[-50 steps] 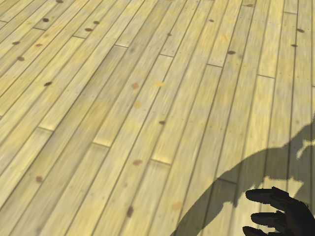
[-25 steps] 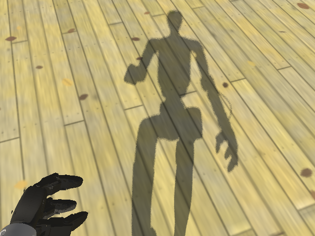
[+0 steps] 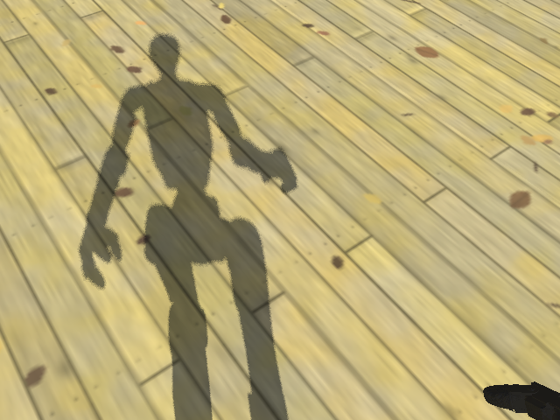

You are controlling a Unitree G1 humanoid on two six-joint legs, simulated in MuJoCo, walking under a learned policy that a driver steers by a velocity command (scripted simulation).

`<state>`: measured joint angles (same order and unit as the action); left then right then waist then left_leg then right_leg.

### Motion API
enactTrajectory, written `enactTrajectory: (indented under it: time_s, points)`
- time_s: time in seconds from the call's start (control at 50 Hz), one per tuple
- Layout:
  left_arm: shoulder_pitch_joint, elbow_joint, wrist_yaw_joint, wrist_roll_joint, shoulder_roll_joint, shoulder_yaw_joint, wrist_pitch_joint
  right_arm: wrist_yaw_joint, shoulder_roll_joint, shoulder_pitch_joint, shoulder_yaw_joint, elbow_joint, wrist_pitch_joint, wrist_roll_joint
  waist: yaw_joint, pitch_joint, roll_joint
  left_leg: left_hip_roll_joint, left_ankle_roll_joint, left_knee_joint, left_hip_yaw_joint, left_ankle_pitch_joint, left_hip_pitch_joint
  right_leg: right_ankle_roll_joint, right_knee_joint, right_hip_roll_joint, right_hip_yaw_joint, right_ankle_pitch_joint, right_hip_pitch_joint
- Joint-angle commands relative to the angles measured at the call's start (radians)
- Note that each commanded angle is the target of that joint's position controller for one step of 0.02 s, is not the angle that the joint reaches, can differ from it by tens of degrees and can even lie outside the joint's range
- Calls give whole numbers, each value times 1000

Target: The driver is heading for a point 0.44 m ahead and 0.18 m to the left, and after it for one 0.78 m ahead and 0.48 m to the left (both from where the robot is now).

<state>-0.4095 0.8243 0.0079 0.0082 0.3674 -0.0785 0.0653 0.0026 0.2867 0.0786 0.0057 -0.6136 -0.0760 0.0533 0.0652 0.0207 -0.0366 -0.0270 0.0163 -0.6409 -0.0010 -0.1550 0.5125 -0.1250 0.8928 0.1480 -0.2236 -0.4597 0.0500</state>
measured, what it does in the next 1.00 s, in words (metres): walks ahead, turning left: right foot, then left foot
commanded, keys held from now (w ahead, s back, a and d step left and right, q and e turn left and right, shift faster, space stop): w+shift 0.30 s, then w+q+shift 0.70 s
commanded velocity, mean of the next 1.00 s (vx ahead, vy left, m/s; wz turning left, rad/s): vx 1.00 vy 0.00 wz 0.37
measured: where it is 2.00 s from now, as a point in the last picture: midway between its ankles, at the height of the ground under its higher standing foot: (183, 103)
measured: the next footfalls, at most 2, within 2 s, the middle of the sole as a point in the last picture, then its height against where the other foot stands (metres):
right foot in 0.40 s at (335, 385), level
left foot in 0.86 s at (264, 237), level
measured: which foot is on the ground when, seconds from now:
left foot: down 0.00-0.40, up 0.42-0.84, down 0.86-1.00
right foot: up 0.00-0.38, down 0.40-0.82, up 0.84-1.00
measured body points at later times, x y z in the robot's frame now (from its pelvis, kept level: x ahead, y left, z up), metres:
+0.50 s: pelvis +0.46 +0.00 +0.01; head +0.49 +0.00 +0.46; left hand +0.64 +0.25 -0.08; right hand +0.43 -0.26 -0.13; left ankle +0.25 +0.14 -0.59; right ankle +0.52 -0.08 -0.71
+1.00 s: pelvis +0.92 +0.10 +0.01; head +0.95 +0.09 +0.46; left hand +0.99 +0.38 -0.08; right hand +1.07 -0.16 -0.13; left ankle +0.94 +0.11 -0.71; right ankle +0.92 -0.09 -0.59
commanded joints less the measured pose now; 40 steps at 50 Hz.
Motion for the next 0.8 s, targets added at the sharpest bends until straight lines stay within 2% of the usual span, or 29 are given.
enactTrajectory:
  time_s: [0.02, 0.04, 0.06, 0.1, 0.14, 0.2, 0.22, 0.26, 0.3, 0.34, 0.36, 0.38, 0.4, 0.42, 0.44, 0.46, 0.48, 0.5, 0.52, 0.54, 0.56, 0.58, 0.62, 0.64, 0.68, 0.72, 0.76, 0.78, 0.8]
  points:
    - [53, -116, -4, 13, 26, 27, 22, -2, 200, 306, 93, -49, 5, -2, -137, -156, 222, -357, -205, 399, 793, -664, -718, 0, 538, -86, 70, 128, 726]
    - [125, -124, 7, 26, 37, 29, 18, -8, 145, 269, 82, -60, 4, -8, -131, -81, 84, -311, -200, 390, 631, -525, -590, 5, 479, -123, 84, 189, 698]
    - [189, -142, 20, 33, 30, 30, 13, -11, 121, 274, 74, -84, 1, -4, -124, -34, 47, -256, -176, 395, 502, -399, -501, 7, 429, -142, 85, 190, 674]
    - [194, -161, 39, 38, -13, 45, -4, -11, 77, 310, 56, -142, -15, -11, -81, 6, 107, -208, -162, 430, 377, -301, -412, 20, 363, -158, 64, 174, 654]
    - [238, -186, 46, 39, -26, 55, -14, -15, 88, 337, 57, -175, -32, -29, -64, 47, 113, -198, -167, 484, 299, -208, -391, 33, 295, -160, 70, 199, 707]
    - [396, -252, 53, 37, -16, 70, -7, -20, 105, 352, 57, -199, -45, -38, -69, 101, 93, -157, -172, 567, 130, 15, -357, 54, 57, -168, 140, 354, 719]
    - [435, -265, 60, 34, -20, 77, -4, -22, 104, 353, 56, -205, -48, -43, -70, 106, 89, -133, -162, 594, 69, 101, -335, 55, -51, -175, 195, 421, 659]
    - [501, -279, 74, 28, -47, 93, 2, -24, 115, 392, 55, -228, -55, -54, -88, 115, 79, -138, -158, 678, 17, 256, -304, 32, -196, -176, 284, 530, 503]
    - [514, -275, 68, 26, -43, 94, 3, -24, 145, 424, 58, -254, -54, -53, -85, 110, 87, -154, -153, 656, -22, 493, -411, 4, -268, -160, 312, 547, 453]
    - [468, -261, 46, 39, -10, 80, 5, -13, 188, 449, 62, -275, -45, -50, -45, 30, 128, -172, -146, 481, -25, 955, -533, -14, -290, -95, 329, 437, 346]
    - [351, -229, 31, 43, 25, 64, 6, -3, 217, 444, 67, -282, -33, -42, 20, -51, 154, -183, -138, 308, -18, 1084, -554, -25, -294, -69, 309, 356, 215]
    - [141, -161, 13, 42, 55, 44, 6, 6, 232, 416, 69, -281, -19, -40, 122, -153, 157, -172, -128, 57, -17, 1054, -500, -32, -332, -65, 287, 322, -4]
    - [-36, -110, -6, 55, 118, 18, 6, 6, 189, 396, 58, -258, -16, -37, 187, -251, 121, -128, -123, -246, -16, 765, -298, -40, -315, -197, 164, 197, -266]
    - [-65, -107, -20, 90, 199, -7, 13, -7, 8, 500, 24, -215, -20, -55, 69, -390, -164, 19, -115, -648, -5, -195, 38, -92, -378, -525, -297, -124, -522]
    - [-44, -124, -14, 63, 172, -7, 6, -4, 92, 481, 42, -200, -16, -79, 78, -483, -149, 53, -135, -815, 88, -279, 149, -124, -560, -596, -605, -223, -506]
    - [45, -109, -12, 50, 99, 3, 11, 0, 129, 349, 53, -181, -12, -71, 51, -265, -42, -13, -140, -780, 91, -146, 222, -95, -593, -525, -413, -182, -343]
    - [88, -92, -9, 43, 48, 12, 22, -8, 98, 306, 43, -175, -10, -63, 24, -129, -3, -46, -135, -717, 80, -94, 215, -82, -625, -495, -276, -28, -186]
    - [110, -79, -9, 45, 23, 14, 31, -17, 79, 294, 41, -187, 1, -55, -9, -64, 19, -73, -127, -682, 82, -82, 180, -58, -657, -457, -169, 90, -77]
    - [108, -63, -12, 36, 4, 20, 39, -27, 59, 319, 40, -193, 19, -42, -47, -34, 2, -89, -116, -663, 82, -79, 135, -41, -689, -431, -76, 144, 11]
    - [102, -48, -10, 28, -13, 23, 50, -36, 42, 322, 39, -193, 38, -34, -68, -16, -18, -105, -106, -649, 80, -86, 117, -36, -716, -426, -18, 175, 60]
    - [92, -32, -7, 18, -30, 27, 60, -42, 31, 287, 40, -179, 53, -32, -77, 13, -7, -120, -100, -631, 77, -84, 149, -24, -735, -415, 46, 236, 64]
    - [89, -17, -6, 5, -30, 25, 68, -49, 18, 240, 39, -159, 65, -28, -86, 42, -18, -133, -92, -611, 67, -68, 195, -12, -766, -410, 109, 270, 73]
    - [85, -2, -4, 5, -41, 28, 78, -62, 9, 134, 34, -116, 72, -27, -85, 84, -19, -133, -85, -548, 25, 38, 239, 17, -798, -364, 258, 413, 95]
    - [92, 4, -2, 10, -48, 30, 81, -66, 1, 95, 29, -99, 70, -32, -90, 99, -23, -120, -88, -490, -3, 102, 234, 32, -799, -328, 338, 499, 108]
    - [95, 9, -4, 10, -33, 29, 86, -79, 7, 23, 22, -70, 65, -39, -92, 111, 0, -93, -109, -327, -63, 219, 173, 59, -812, -293, 441, 621, 120]
    - [59, 23, -14, 5, 1, 26, 87, -92, 12, -47, 15, -48, 60, -37, -81, 130, 24, -47, -139, -163, -144, 293, 97, 85, -821, -297, 497, 817, 76]
    - [28, 24, -28, 1, 53, 18, 79, -93, 42, -34, 21, -56, 57, -35, -99, 83, -2, 36, -172, -92, -210, 295, 8, 113, -714, -319, 520, 1239, -46]
    - [22, 18, -40, 6, 87, 10, 63, -89, 64, 19, 27, -71, 56, -37, -133, 37, -33, 76, -185, -84, -230, 239, -52, 122, -613, -335, 519, 1433, -104]
    - [45, 7, -51, 14, 119, 0, 44, -82, 95, 129, 39, -98, 58, -38, -199, -26, -63, 108, -202, -89, -226, 170, -166, 122, -459, -358, 510, 1562, -120]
